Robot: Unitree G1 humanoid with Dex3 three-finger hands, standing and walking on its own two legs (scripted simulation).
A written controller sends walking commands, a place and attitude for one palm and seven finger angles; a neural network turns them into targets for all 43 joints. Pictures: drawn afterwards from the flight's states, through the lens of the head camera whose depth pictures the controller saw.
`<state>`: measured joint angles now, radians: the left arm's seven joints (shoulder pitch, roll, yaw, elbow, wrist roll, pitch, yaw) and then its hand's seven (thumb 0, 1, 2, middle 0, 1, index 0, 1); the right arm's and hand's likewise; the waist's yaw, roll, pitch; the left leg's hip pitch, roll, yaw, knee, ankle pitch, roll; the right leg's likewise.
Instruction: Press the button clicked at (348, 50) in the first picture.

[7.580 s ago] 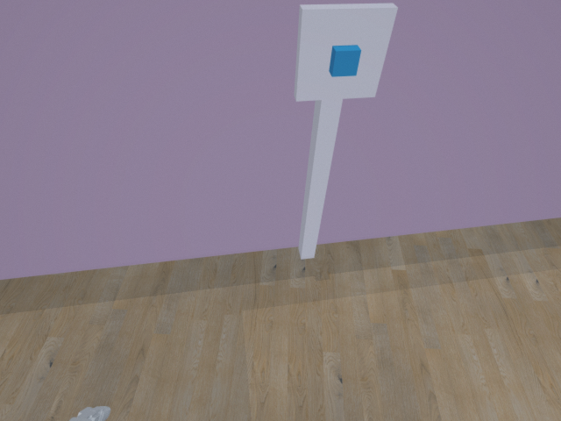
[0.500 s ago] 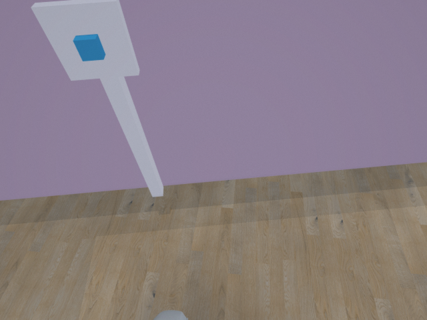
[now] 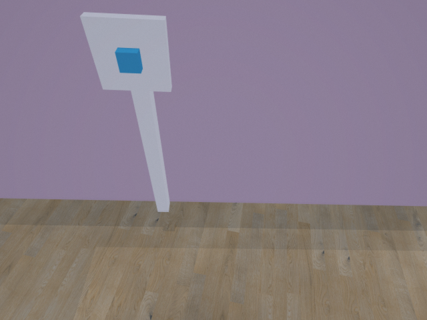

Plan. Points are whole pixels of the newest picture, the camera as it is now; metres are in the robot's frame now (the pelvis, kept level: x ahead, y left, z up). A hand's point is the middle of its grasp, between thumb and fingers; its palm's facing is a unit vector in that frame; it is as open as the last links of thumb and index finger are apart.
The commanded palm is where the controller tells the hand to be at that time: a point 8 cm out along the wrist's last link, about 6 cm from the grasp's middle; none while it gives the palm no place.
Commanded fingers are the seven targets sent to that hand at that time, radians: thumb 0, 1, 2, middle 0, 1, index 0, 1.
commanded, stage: take the last steps up to it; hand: left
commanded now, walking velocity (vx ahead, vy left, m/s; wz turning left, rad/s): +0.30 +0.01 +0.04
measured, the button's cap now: (129, 60) +0.74 +0.28 +0.12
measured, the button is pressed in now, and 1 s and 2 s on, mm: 0 0 0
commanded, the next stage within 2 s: come to a stop and stand still in 0.54 s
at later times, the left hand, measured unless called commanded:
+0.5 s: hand out of the picture +0.11 +0.15 -0.18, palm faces +0.11 -0.98 -0.17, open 7.3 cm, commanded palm none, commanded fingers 0.00 0.90 0.90 -0.20 -0.30 -0.20 -0.30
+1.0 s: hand (130, 274) +0.26 +0.21 -0.18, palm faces +0.04 -0.98 -0.19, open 7.4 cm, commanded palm none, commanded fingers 0.00 0.90 0.90 -0.20 -0.30 -0.20 -0.30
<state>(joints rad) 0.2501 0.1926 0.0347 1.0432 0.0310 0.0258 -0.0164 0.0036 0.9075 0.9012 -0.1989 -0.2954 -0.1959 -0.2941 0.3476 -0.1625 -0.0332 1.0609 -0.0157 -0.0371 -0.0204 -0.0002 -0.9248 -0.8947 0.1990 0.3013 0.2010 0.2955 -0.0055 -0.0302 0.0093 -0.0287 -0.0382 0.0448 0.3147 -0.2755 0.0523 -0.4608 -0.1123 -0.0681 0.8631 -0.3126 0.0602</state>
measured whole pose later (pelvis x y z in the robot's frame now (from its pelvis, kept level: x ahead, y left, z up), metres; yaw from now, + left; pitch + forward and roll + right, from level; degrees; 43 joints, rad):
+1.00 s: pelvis +0.21 +0.03 +0.00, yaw +1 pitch -2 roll -1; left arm 0.21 0.18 0.05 1.04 0.03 0.06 0.03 0.00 0.91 0.90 -0.20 -0.30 -0.20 -0.29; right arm 0.21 -0.14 -0.05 1.08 -0.02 0.01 -0.04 0.00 -0.94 -0.89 0.20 0.30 0.20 0.30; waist -0.02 -0.03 0.05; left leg -0.24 0.05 0.19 0.46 -0.18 0.06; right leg -0.39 -0.06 -0.04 0.87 -0.41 0.05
